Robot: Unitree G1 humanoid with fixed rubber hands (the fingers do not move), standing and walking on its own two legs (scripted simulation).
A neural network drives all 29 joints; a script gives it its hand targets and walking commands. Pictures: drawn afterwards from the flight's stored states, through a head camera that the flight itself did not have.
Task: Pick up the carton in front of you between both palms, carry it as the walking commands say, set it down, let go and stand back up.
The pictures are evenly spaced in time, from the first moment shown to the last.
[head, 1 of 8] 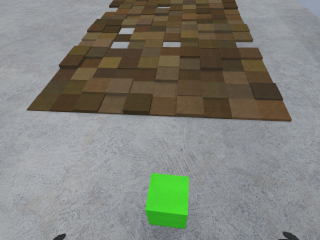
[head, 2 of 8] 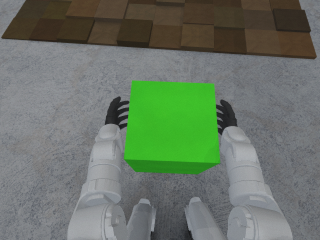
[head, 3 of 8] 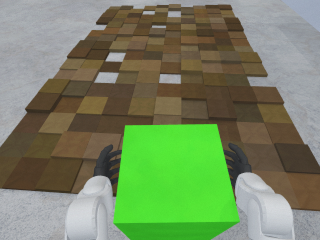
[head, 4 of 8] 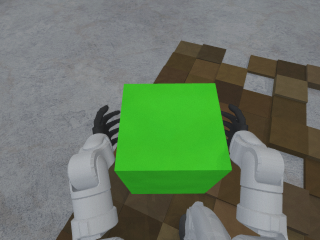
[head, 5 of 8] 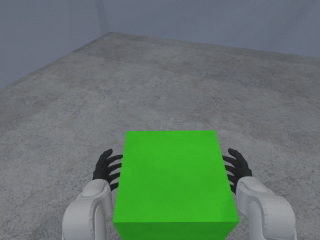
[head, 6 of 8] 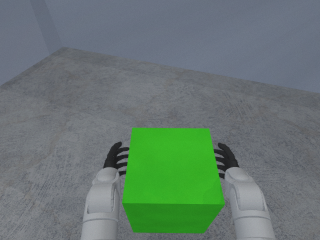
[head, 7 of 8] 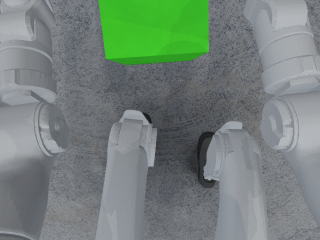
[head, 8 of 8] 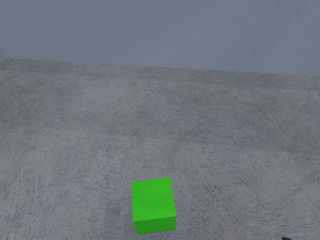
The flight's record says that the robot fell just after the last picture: no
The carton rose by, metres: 0.79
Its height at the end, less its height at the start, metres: +0.00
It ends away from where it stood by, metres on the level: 6.93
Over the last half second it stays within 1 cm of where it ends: yes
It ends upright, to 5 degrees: yes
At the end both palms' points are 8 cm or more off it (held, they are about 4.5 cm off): yes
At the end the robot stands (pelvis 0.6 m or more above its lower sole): yes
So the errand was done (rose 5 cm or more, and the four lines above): yes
